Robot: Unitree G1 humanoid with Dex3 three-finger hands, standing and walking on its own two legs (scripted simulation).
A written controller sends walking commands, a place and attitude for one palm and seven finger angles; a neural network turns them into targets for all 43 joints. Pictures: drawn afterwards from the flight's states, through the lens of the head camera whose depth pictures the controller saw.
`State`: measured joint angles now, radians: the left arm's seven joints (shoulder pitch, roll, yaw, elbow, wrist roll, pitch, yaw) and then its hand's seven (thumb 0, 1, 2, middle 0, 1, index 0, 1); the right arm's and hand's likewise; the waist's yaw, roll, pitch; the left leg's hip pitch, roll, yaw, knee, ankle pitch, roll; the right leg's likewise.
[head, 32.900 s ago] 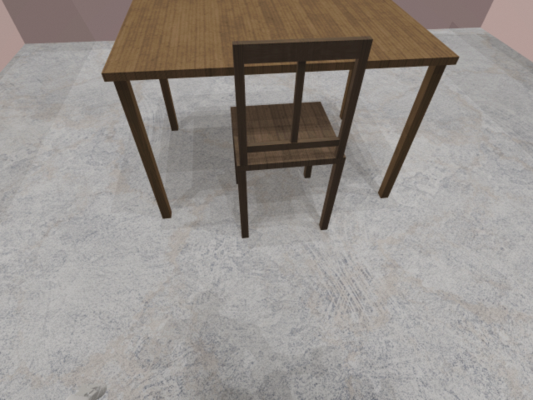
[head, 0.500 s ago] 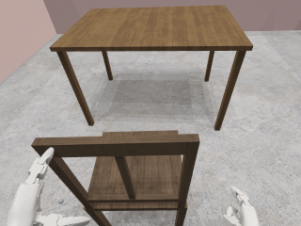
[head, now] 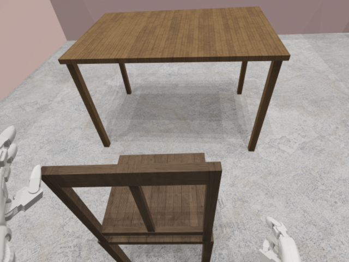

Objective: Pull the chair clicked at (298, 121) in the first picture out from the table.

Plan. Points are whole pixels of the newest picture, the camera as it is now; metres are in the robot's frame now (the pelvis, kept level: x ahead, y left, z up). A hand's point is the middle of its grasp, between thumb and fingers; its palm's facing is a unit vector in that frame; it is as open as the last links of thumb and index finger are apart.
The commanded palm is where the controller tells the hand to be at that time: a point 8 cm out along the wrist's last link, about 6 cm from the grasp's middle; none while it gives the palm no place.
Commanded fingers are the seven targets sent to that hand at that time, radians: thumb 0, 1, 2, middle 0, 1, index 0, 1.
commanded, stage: draw the hand back to the body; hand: left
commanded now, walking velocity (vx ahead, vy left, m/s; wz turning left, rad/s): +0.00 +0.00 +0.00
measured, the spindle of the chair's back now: (144, 209) +0.27 +0.13 -0.08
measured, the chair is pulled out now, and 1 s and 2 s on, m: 0.64 0.64 0.64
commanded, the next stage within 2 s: step back with the hand held close in 0.34 s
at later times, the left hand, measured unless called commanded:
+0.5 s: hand (27, 184) +0.20 +0.28 +0.17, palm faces +0.48 -0.77 -0.41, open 7.4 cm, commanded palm +0.15 +0.32 +0.18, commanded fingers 0.00 0.90 0.90 -0.20 -0.30 -0.20 -0.30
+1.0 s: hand (5, 204) +0.16 +0.29 +0.17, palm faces +0.45 -0.74 -0.49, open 7.4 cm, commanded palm +0.10 +0.32 +0.18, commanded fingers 0.00 0.90 0.90 -0.20 -0.30 -0.20 -0.30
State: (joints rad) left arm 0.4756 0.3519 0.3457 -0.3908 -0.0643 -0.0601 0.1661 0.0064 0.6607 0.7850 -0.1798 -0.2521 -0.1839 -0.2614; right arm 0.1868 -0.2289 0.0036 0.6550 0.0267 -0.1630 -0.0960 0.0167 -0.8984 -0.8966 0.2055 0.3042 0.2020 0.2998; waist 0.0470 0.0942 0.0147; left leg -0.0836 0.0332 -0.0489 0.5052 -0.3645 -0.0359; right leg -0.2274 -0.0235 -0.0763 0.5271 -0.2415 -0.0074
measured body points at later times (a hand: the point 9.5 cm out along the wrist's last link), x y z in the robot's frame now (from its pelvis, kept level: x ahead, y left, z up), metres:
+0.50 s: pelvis +0.00 +0.02 +0.00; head -0.01 -0.01 +0.45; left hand +0.16 +0.32 +0.19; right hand +0.19 -0.20 -0.08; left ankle -0.05 +0.15 -0.73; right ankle +0.03 -0.11 -0.73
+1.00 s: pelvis -0.04 +0.02 +0.00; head -0.03 +0.03 +0.45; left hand +0.13 +0.33 +0.19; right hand +0.12 -0.21 -0.09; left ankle -0.05 +0.15 -0.73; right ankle +0.03 -0.11 -0.73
